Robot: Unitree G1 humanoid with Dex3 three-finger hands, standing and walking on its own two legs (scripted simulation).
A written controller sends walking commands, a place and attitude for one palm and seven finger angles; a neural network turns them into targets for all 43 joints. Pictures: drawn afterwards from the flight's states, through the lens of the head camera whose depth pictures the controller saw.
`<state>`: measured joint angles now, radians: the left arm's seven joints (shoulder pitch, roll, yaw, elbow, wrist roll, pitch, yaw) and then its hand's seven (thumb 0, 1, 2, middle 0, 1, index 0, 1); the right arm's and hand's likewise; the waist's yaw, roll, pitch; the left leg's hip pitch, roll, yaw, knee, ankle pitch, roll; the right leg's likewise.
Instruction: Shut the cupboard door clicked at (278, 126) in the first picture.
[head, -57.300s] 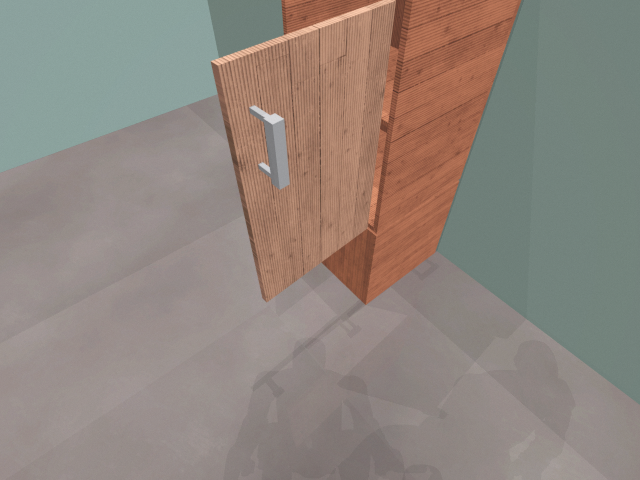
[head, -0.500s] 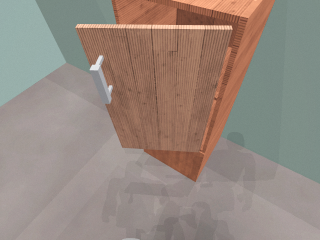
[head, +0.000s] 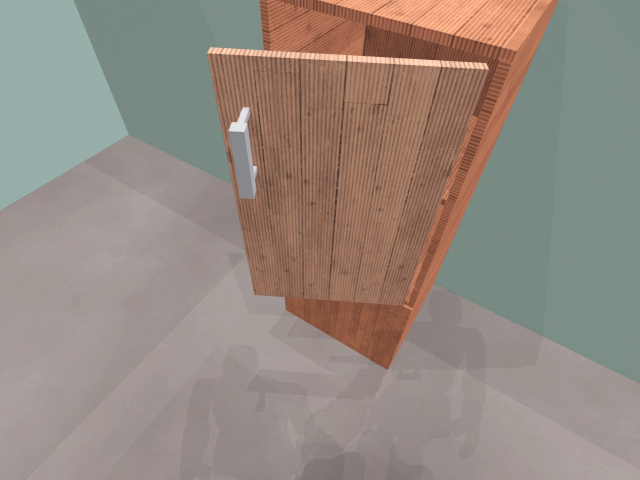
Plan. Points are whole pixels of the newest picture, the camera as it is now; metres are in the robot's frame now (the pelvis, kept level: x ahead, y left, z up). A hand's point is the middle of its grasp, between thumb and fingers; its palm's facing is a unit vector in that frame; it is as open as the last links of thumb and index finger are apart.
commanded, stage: come to a stop and stand still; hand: left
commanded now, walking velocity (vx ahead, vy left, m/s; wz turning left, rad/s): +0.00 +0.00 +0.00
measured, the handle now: (246, 154) +0.54 +0.16 +0.11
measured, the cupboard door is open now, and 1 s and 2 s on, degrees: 28 28 28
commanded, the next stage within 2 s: look again from close up in 0.12 s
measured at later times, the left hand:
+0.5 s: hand out of the picture +0.03 +0.18 -0.17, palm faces +0.02 -0.97 -0.26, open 7.3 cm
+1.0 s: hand out of the picture +0.05 +0.14 -0.17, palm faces +0.04 -0.97 -0.22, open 7.3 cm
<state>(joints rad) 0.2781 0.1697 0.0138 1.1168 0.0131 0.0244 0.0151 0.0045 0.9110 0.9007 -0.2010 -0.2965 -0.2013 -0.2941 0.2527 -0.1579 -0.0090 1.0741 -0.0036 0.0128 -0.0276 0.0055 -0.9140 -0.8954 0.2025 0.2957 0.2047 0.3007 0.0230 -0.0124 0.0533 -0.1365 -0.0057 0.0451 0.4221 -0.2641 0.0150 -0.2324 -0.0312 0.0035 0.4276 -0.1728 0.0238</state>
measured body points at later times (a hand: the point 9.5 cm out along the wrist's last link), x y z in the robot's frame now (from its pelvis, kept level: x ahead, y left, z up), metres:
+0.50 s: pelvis +0.02 -0.01 -0.01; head +0.01 -0.04 +0.44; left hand +0.03 +0.23 -0.15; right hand +0.02 -0.22 -0.18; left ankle -0.02 +0.11 -0.74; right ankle +0.04 -0.13 -0.74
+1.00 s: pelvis +0.03 -0.04 -0.01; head +0.04 -0.06 +0.44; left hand +0.05 +0.19 -0.16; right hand +0.03 -0.27 -0.17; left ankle -0.02 +0.11 -0.74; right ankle +0.04 -0.13 -0.74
